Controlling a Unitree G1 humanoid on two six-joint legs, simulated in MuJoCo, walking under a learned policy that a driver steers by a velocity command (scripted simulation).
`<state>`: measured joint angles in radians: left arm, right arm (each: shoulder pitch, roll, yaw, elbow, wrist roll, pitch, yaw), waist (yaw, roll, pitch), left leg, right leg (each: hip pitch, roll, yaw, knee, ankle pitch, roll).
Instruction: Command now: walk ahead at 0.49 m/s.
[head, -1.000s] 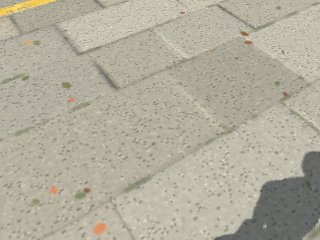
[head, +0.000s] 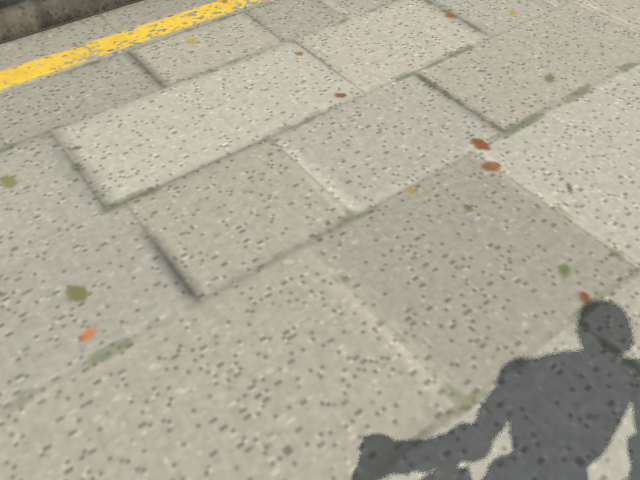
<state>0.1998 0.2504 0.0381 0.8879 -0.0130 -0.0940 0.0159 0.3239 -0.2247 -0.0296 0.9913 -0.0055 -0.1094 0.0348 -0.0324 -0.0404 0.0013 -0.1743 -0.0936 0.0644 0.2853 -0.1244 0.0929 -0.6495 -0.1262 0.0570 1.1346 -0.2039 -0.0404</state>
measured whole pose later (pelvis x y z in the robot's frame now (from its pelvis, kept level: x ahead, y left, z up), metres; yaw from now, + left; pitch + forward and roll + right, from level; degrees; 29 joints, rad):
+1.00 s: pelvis +0.55 -0.01 -0.01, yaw +1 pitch +2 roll +0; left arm 0.31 0.25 0.05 0.97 -0.02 -0.10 0.00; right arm 0.16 -0.24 -0.05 0.90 0.00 -0.10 0.04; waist 0.00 -0.02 0.03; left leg -0.36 -0.03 0.06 0.47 -0.15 0.07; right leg -0.39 -0.04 0.03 1.18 -0.37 -0.05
